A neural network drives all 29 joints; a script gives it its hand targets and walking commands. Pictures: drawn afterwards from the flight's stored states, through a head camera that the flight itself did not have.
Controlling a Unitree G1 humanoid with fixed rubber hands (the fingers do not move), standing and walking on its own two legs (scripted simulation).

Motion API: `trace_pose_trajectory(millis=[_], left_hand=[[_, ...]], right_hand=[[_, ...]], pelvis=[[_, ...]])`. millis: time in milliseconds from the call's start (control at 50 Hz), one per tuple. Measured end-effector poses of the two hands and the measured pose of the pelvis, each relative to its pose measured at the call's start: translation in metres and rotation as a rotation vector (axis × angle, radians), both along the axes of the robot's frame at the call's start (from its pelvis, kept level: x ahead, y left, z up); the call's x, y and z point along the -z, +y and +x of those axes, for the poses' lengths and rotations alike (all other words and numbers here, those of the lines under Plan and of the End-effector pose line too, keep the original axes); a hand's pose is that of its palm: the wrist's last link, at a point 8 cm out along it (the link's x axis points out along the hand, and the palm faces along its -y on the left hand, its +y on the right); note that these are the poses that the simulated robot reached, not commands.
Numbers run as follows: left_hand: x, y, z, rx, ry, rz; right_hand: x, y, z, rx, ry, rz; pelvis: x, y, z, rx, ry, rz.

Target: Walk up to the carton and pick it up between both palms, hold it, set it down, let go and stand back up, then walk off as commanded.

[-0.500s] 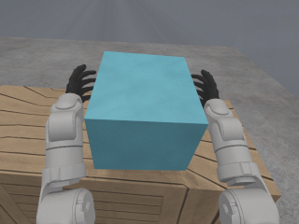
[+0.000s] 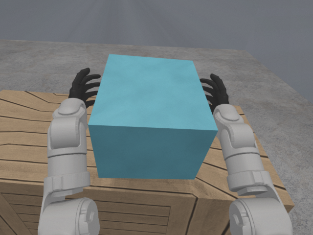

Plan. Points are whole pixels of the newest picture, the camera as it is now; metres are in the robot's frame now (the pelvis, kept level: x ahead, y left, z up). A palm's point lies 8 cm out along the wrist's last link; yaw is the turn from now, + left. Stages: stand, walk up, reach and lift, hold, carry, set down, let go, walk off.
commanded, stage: hold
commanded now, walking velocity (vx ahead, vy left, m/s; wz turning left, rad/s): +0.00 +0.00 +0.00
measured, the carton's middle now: (149, 114) +0.39 +0.03 +0.18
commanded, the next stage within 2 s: set down in 0.26 s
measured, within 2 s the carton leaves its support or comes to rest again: neither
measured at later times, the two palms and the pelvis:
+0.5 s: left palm (74, 95) +0.33 +0.19 +0.27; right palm (223, 98) +0.35 -0.14 +0.26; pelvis +0.00 +0.00 +0.00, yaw +0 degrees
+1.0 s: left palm (94, 104) +0.40 +0.17 +0.21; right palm (219, 104) +0.41 -0.16 +0.21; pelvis +0.03 -0.01 +0.00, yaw +0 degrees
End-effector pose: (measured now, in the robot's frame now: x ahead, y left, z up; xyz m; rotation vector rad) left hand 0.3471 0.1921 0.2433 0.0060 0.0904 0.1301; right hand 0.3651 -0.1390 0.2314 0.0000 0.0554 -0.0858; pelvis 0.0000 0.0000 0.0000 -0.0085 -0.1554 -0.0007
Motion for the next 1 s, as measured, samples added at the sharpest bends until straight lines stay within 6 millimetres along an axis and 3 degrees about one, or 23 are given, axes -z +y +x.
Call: trace_pose_trajectory(millis=[340, 520, 600, 720, 1000], left_hand=[[-0.003, 0.001, -0.001, -0.003, -0.013, 0.001], [-0.027, 0.001, -0.016, -0.002, -0.133, 0.030], [-0.022, 0.000, -0.012, 0.009, -0.124, 0.068], [0.010, -0.008, 0.005, 0.038, -0.023, 0.078], [0.037, -0.017, 0.048, 0.005, -0.006, 0.089]], right_hand=[[-0.001, 0.000, 0.000, -0.004, -0.008, 0.015], [-0.032, 0.000, -0.011, -0.012, -0.134, 0.032], [-0.039, -0.002, -0.008, -0.024, -0.168, 0.020], [-0.022, -0.011, 0.005, -0.030, -0.164, 0.019], [0.023, -0.019, 0.046, -0.029, -0.147, 0.005]], pelvis=[[0.000, 0.000, 0.001, 0.000, -0.002, 0.000], [0.001, 0.000, -0.004, -0.001, -0.038, 0.000], [0.000, -0.001, -0.004, -0.001, -0.036, 0.002], [-0.001, -0.005, -0.001, -0.002, -0.017, 0.008], [-0.002, -0.010, 0.030, -0.003, 0.022, 0.016]])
